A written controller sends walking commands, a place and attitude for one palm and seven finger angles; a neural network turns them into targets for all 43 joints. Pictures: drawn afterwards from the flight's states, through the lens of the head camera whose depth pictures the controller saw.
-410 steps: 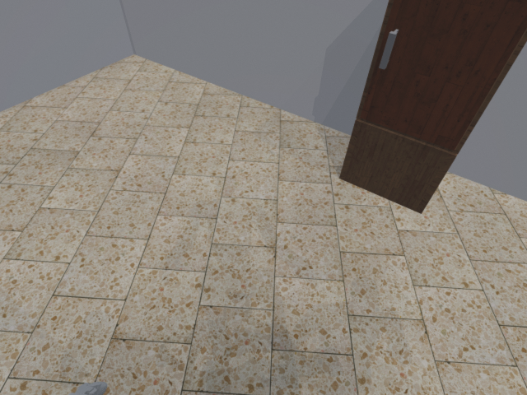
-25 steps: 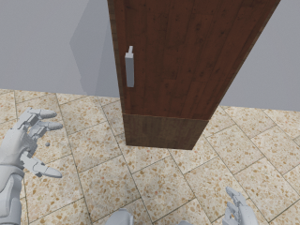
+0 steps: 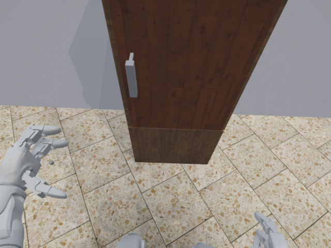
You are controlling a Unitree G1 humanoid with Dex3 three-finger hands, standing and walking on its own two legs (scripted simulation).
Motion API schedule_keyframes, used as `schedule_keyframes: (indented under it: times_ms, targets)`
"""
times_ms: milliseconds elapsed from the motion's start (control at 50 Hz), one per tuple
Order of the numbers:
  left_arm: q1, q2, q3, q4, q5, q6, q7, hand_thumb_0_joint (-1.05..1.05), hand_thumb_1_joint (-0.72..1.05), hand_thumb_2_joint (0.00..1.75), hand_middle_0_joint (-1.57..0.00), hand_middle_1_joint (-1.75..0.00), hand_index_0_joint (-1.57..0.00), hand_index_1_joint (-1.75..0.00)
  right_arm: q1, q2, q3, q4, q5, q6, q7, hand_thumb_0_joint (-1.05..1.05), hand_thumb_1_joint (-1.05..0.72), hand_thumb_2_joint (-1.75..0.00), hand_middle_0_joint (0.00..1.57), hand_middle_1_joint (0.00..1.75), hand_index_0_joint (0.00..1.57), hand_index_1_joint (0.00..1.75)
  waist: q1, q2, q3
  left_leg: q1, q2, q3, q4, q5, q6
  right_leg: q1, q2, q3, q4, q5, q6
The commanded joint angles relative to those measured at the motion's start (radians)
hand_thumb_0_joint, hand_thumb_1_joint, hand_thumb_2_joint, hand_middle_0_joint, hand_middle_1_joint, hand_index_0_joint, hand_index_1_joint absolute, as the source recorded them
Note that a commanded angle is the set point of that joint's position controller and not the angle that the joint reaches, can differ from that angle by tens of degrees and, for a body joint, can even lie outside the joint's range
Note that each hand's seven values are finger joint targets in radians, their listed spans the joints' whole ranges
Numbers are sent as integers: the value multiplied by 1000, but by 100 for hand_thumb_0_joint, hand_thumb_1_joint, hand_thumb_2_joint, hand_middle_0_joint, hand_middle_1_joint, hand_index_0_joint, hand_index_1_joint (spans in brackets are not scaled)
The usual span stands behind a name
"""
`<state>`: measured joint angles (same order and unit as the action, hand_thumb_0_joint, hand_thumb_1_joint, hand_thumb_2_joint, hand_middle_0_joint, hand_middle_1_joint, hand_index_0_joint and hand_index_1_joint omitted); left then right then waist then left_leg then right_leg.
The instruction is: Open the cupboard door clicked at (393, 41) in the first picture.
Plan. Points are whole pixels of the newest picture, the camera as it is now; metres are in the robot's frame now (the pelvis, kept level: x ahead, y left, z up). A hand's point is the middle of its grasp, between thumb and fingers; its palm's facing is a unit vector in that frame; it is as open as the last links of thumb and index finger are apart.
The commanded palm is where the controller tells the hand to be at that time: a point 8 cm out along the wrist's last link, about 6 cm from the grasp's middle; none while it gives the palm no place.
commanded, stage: raise the hand with hooked fingers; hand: left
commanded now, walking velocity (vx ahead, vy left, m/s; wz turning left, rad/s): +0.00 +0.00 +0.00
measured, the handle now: (132, 75) +0.60 +0.14 +0.04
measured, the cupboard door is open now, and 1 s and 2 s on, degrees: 0 0 0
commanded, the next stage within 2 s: move the hooked fingers beside the handle in 0.04 s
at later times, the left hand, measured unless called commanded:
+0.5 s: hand (71, 139) +0.35 +0.25 +0.05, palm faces -0.01 -1.00 -0.03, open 14.0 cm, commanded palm +0.32 +0.30 +0.06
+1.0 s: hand (89, 117) +0.42 +0.22 +0.05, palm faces +0.01 -1.00 -0.03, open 14.0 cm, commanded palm +0.40 +0.27 +0.05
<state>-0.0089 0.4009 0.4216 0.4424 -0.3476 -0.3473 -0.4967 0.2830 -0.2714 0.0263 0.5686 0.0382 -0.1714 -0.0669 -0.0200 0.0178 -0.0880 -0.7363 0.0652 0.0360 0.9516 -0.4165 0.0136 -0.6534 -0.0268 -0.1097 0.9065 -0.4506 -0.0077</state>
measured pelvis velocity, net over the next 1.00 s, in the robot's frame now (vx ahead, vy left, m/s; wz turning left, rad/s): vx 0.00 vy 0.00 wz -0.02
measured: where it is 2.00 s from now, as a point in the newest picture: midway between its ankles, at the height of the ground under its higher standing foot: outside the picture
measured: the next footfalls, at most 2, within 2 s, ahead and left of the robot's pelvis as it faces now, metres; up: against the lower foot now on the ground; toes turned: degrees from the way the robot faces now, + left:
none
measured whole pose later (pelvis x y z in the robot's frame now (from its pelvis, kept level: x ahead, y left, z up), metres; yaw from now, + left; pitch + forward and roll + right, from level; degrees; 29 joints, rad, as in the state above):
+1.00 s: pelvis +0.00 +0.00 -0.01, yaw -1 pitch +16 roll -2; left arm -0.49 0.41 0.37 0.84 -0.20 -0.39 -0.34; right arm 0.32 -0.26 0.02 0.62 0.02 -0.06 -0.05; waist -0.08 0.01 -0.10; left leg -0.83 0.07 0.05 0.98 -0.43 0.02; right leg -0.76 -0.03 -0.09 0.95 -0.46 0.00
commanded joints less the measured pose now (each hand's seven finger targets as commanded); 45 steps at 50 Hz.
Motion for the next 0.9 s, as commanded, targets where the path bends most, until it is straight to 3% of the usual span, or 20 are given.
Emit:
schedule_keyframes:
  times_ms: [0, 120, 180, 220, 240, 360, 440, 500, 580, 620, 660, 680, 720, 800, 880]
  targets:
    - [-191, 266, 107, -187, -36, -61, 0, 0, -50, 30, -30, -120, -30, -120, -16, -153, -59, -131, 6, -50, -16, 0, -90, -90, 20, 30, 20, 30, 4, 82, -241, 212, -56, -50, -147, 203, 13, 72, 52, 63, -137, 199, -11]
    - [-198, 244, 84, -154, -33, -59, -8, 0, -50, 30, -30, -120, -30, -120, -21, -152, -56, -132, 8, -52, -17, 0, -90, -90, 20, 30, 20, 30, -2, 46, -221, 189, -58, -47, -142, 173, 15, 63, 50, 73, -145, 174, -6]
    - [-360, 232, 42, -133, -18, -65, -6, 0, -50, 30, -30, -120, -30, -120, -15, -156, -52, -110, 6, -55, -26, 0, -90, -90, 20, 30, 20, 30, -31, 52, -199, 182, -55, -54, -126, 145, 17, 20, 49, 79, -139, 143, -9]
    - [-395, 218, 24, -117, -12, -68, -2, 0, -50, 30, -30, -120, -30, -120, -9, -155, -53, -104, 6, -57, -29, 0, -90, -90, 20, 30, 20, 30, -35, 60, -218, 199, -54, -57, -129, 139, 16, 7, 47, 76, -137, 138, -7]
    - [-422, 245, 43, -104, -7, -73, 3, 0, -50, 30, -30, -120, -30, -120, -4, -158, -54, -94, 6, -58, -32, 0, -90, -90, 20, 30, 20, 30, -33, 51, -232, 196, -53, -59, -124, 143, 16, 17, 45, 78, -134, 141, -7]
    - [-476, 260, 38, -64, 31, -68, 34, 0, -50, 30, -30, -120, -30, -120, 9, -152, -55, -83, 0, -46, -26, 0, -90, -90, 20, 30, 20, 30, -18, 95, -300, 223, -51, -59, -122, 207, 12, 33, 41, 72, -108, 203, -11]
    - [-458, 301, 89, 10, 38, -46, 62, 0, -50, 30, -30, -120, -30, -120, 24, -155, -58, -88, 0, -20, -19, 0, -90, -90, 20, 30, 20, 30, -4, 51, -306, 186, -51, -51, -121, 239, 10, 69, 43, 73, -103, 248, -7]
    - [-519, 268, 51, 9, 52, -44, 76, 0, -50, 30, -30, -120, -30, -120, 38, -152, -58, -89, -2, -7, -10, 0, -90, -90, 20, 30, 20, 30, -14, 84, -314, 203, -48, -50, -118, 276, 9, 52, 45, 67, -92, 284, -9]
    - [-547, 214, 0, 1, 58, -60, 92, 0, -50, 30, -30, -120, -30, -120, 64, -152, -67, -86, -5, 7, 1, 0, -90, -90, 20, 30, 20, 30, -32, 55, -338, 228, -43, -53, -104, 335, 11, 41, 51, 62, -83, 329, -9]
    - [-557, 259, 42, 40, 65, -67, 101, 0, -50, 30, -30, -120, -30, -120, 76, -160, -73, -72, -4, 19, 1, 0, -90, -90, 20, 30, 20, 30, -33, 28, -339, 209, -41, -51, -103, 310, 10, 40, 51, 65, -84, 317, -4]
    - [-613, 232, 14, 66, 73, -70, 109, 0, -50, 30, -30, -120, -30, -120, 76, -156, -71, -67, -3, 28, 1, 0, -90, -90, 20, 30, 20, 30, -45, 33, -321, 198, -43, -51, -103, 295, 11, 26, 49, 65, -84, 306, -4]
    - [-625, 255, 34, 76, 77, -75, 115, 0, -50, 30, -30, -120, -30, -120, 85, -160, -74, -59, -5, 33, 0, 0, -90, -90, 20, 30, 20, 30, -42, 25, -325, 194, -42, -51, -97, 304, 13, 29, 50, 67, -80, 313, -6]
    - [-646, 258, 32, 59, 88, -87, 124, 0, -50, 30, -30, -120, -30, -120, 93, -157, -76, -55, -7, 41, 3, 0, -90, -90, 20, 30, 20, 30, -37, 83, -376, 239, -40, -55, -97, 344, 8, 23, 47, 65, -71, 327, -9]
    - [-726, 260, 18, 79, 107, -104, 147, 0, -50, 30, -30, -120, -30, -120, 107, -155, -75, -41, -11, 58, 6, 0, -90, -90, 20, 30, 20, 30, -50, 92, -388, 260, -34, -65, -86, 377, 7, -3, 51, 64, -64, 336, -9]
    - [-793, 255, 8, 155, 119, -106, 163, 0, -50, 30, -30, -120, -30, -120, 114, -156, -72, -28, -13, 76, 8, 0, -90, -90, 20, 30, 20, 30, -63, 73, -362, 229, -35, -66, -86, 330, 9, -19, 52, 62, -65, 305, -10]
